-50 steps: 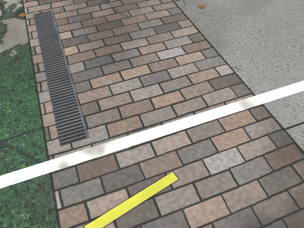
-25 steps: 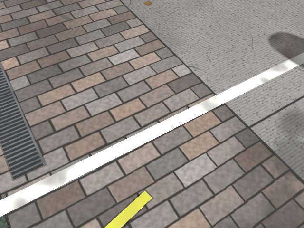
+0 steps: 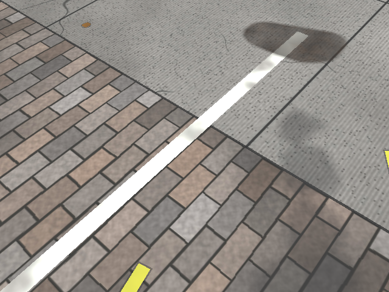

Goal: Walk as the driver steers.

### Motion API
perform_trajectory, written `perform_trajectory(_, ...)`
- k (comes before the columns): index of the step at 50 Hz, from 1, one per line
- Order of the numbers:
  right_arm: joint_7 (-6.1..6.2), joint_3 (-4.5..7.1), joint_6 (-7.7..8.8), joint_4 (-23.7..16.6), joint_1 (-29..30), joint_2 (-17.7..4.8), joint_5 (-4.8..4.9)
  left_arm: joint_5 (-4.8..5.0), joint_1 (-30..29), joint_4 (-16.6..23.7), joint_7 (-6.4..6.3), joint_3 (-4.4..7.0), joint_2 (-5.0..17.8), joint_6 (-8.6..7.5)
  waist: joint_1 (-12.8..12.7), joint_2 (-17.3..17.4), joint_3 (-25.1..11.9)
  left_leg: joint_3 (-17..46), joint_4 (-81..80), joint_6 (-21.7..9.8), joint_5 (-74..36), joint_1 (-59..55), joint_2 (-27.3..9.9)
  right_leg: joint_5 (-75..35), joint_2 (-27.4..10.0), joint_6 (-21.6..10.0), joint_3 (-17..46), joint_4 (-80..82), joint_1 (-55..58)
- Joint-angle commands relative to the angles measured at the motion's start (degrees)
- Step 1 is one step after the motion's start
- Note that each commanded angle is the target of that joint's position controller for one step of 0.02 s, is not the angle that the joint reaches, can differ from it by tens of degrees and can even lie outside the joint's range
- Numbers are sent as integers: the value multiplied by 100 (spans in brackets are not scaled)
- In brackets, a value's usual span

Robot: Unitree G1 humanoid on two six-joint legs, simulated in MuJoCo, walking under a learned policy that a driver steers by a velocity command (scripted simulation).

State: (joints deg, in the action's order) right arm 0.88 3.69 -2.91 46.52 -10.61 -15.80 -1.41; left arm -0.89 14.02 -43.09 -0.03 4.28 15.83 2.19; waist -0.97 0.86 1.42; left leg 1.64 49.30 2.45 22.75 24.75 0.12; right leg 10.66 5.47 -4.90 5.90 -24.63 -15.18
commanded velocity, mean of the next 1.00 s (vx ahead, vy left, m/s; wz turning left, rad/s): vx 0.37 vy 0.00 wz -0.11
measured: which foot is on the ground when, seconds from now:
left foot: up 0.00-0.12, down 0.14-0.58, up 0.60-1.00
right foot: down 0.00-0.12, up 0.14-0.54, down 0.56-1.00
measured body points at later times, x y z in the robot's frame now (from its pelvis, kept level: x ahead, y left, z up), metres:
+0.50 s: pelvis +0.13 -0.01 +0.00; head +0.16 +0.00 +0.44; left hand +0.36 +0.19 -0.11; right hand +0.04 -0.26 -0.13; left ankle +0.02 +0.13 -0.74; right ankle +0.23 -0.15 -0.71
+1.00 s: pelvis +0.36 -0.08 -0.01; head +0.40 -0.08 +0.44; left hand +0.38 +0.17 -0.15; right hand +0.49 -0.33 -0.14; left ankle +0.52 +0.00 -0.71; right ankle +0.25 -0.14 -0.74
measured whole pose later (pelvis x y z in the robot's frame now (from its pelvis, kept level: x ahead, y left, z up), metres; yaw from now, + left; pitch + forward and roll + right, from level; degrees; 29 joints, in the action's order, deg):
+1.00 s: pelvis +0.36 -0.08 -0.01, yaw -2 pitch +0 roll -1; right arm -2.7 1.9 1.3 48.1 -7.4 -12.8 -2.0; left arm -0.5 19.7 -53.5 -1.5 1.2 12.1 -4.4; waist -1.5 1.5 4.6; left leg -4.6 37.6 -3.6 2.2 33.0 -1.2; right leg 19.7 3.2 -3.5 -11.2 -17.4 1.8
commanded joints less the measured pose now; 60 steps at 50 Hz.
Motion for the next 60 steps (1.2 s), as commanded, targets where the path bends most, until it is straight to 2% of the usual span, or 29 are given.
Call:
perform_trajectory(1, -39, 57, 160, -576, 435, -456, -13, -63, 272, 261, 39, 267, 978, -24, -223, -881, -232, 13, -604, -71, 289, 406, 100, 1900, -1486, -1083, 2229, 1068, 675)
perform_trajectory(4, -20, 26, 315, -561, 53, -415, 64, -61, -50, 329, 109, 298, 1038, -47, 82, -760, -162, 12, -1551, -306, 325, -751, 296, 2075, -1294, -936, 2409, 976, -106)
perform_trajectory(6, 87, 51, 428, -285, -937, -463, 86, 22, -598, 474, 73, 271, 854, -73, 750, -371, -76, 97, -3079, -516, -471, -2740, 133, 2510, -620, -377, 1923, 312, -1600)
perform_trajectory(7, 169, 148, 482, -209, -1398, -1002, 8, 55, -516, 563, 39, 135, 321, -141, 797, 800, -233, 1489, -3824, -698, 962, -3429, -1231, 2681, -8, 6, 913, -1309, -2371)
perform_trajectory(8, 173, 259, 501, -300, -1169, -1573, -102, 1, -508, 648, 15, 75, 244, -210, 661, 1147, 2, 3554, -4477, -1160, 2317, -3018, -2332, 2090, 571, 117, 287, -2451, -3151)
perform_trajectory(9, 149, 229, 506, -273, -878, -1288, -148, -140, -612, 657, 41, 124, 590, -260, 387, 560, 426, 3495, -4412, -1399, 2439, -2330, -2345, 1494, -46, 73, 555, -2965, -3071)
perform_trajectory(10, 96, 118, 551, -314, -550, -857, -57, -123, -372, 477, 119, 155, 665, -299, 154, 410, 568, 2913, -4385, -1291, 2070, -2144, -1939, 1071, -137, 114, 557, -3107, -2895)
perform_trajectory(13, 8, 26, 707, -239, -544, -539, 14, -190, -33, 178, 282, 134, 598, -314, 107, 667, 378, 1423, -4356, -1051, 303, -2228, -1195, 351, -181, 321, 260, -3424, -2581)
perform_trajectory(20, -112, 54, 817, 261, -1361, -534, 64, -174, -1300, 518, 376, -74, 282, -329, 479, 613, 451, 537, -4247, -1237, -1765, -2575, -1112, -273, -622, 561, -555, -2149, -2684)
perform_trajectory(24, -115, 79, 795, 506, -1688, -694, 45, -120, -1756, 672, 388, -176, 186, -364, 580, 719, 477, 323, -3975, -1194, -2985, -2396, -1255, -42, -604, 329, -1088, -1093, -1688)
perform_trajectory(26, -104, 98, 761, 587, -1647, -811, 52, -115, -1395, 581, 304, -136, 299, -391, 323, 717, 346, 256, -3514, -1131, -4264, -2422, -1371, 148, -393, 85, -1198, -790, -960)
perform_trajectory(28, -92, 70, 720, 645, -1562, -792, 111, -173, 66, 73, 165, -14, 515, -490, -380, 375, -483, -202, -1741, -912, -5415, -2117, -1052, -96, -160, -199, -1197, -221, 970)
perform_trajectory(29, -96, -11, 721, 480, -1465, -583, 128, -288, 1071, -130, 78, 95, 888, -547, -805, -87, -1184, -373, -201, -792, -3766, -1030, -821, 789, -1240, -458, -25, -25, 2438)
perform_trajectory(30, -143, -157, 723, 236, -1869, 115, 211, -297, 1428, -213, 29, 218, 1504, -545, -558, -1659, -1828, -596, 1733, -571, 412, 798, 165, 1470, -2969, -1040, 2856, 631, 3614)
perform_trajectory(31, -90, 31, 690, 329, -1497, -590, 67, -85, 1211, -223, 38, 178, 1245, -514, -594, -812, -1484, 175, 2270, -697, 503, 1180, 37, 1281, -2848, -1052, 3256, 916, 3037)
perform_trajectory(32, -127, 49, 713, 223, -1190, -550, 82, -46, 651, -213, 46, 87, 953, -514, -295, -611, -698, 196, 2247, -759, -29, 1308, -252, 864, -2584, -935, 2273, 923, 2349)
perform_trajectory(33, -163, -1, 747, 231, -1059, -407, 90, -54, 332, -196, 72, 0, 624, -553, -153, -424, -328, 139, 1935, -751, -399, 1141, -429, 131, -2285, -817, 1625, 1091, 1710)
perform_trajectory(35, -219, -23, 611, 405, -1261, -246, 5, -42, 66, -244, 44, -96, 325, -638, 140, -579, -83, 101, 1538, -652, -616, 686, -571, -362, -1855, -538, 692, 1395, 1023)
perform_trajectory(40, -317, -3, 432, 361, -834, -95, -23, -14, 424, -539, -5, -109, 341, -835, 239, -439, 295, 108, 1207, -484, -1207, 1078, -443, -2242, -1815, -486, -356, 1676, 825)
perform_trajectory(42, -307, -27, 437, 242, -536, -35, -35, -7, 416, -597, -25, -151, 264, -837, 280, -449, 329, -68, 701, -413, -1568, 1075, -373, -3541, -1704, -423, -904, 1466, 788)
perform_trajectory(46, -368, -158, 464, -45, 260, 149, -24, 50, 510, -719, -116, -173, 321, -787, 62, -564, 245, -638, -838, -467, -2444, 477, -184, -4070, -1535, -258, -1494, 1118, 859)
perform_trajectory(51, -331, -59, 482, -8, -355, -177, -118, 36, 503, -807, -271, -63, 605, -622, 300, -635, -212, -858, -1459, -901, -1586, -323, 275, -5289, -1787, -140, -1548, -530, 1559)
perform_trajectory(52, -301, 2, 535, 115, -818, -285, -142, 36, 438, -771, -276, -43, 646, -571, 489, -510, -461, -799, -1863, -1035, -1726, -827, 390, -4900, -1719, -78, -1579, -1418, 1491)
perform_trajectory(53, -242, 92, 607, 203, -1289, -528, -184, 66, 395, -705, -250, -9, 730, -546, 776, -114, -760, -361, -2471, -1262, -3081, -1605, 117, -3519, -1410, 130, -1700, -2804, 1016)
perform_trajectory(54, -172, 244, 625, 135, -1260, -1183, -121, -3, 783, -472, -208, -115, 208, -530, 364, 1031, -1246, 1351, -1732, -1787, -6868, -2902, -1468, 1499, -654, 358, -1747, -4608, -432)
perform_trajectory(55, -153, 351, 519, 78, -1395, -1413, 163, 80, 1039, -382, -185, -104, 258, -422, 398, 1305, -2204, 3134, -2197, -2918, -7250, -3712, -2273, 2728, 47, 507, -739, -5877, -1490)
perform_trajectory(56, -123, 329, 414, -101, -981, -1173, 262, -38, 856, -440, -182, -105, 400, -363, 363, 344, -1842, 2734, -2502, -2826, -5842, -3205, -2128, 2284, -431, 515, -306, -5897, -1724)
perform_trajectory(58, -51, 151, 285, -186, -341, -550, 171, -70, 132, -299, -181, -87, 399, -344, 173, -231, -498, 2072, -3031, -2277, -4152, -1790, -1486, 1649, -730, 585, -327, -5085, -1851)
perform_trajectory(60, -30, 130, 252, -196, -212, -462, 127, -141, 233, -287, -177, -90, 340, -162, 10, -48, -439, 1631, -3205, -1927, -3657, -1185, -1040, 1380, -763, 656, -352, -4454, -1349)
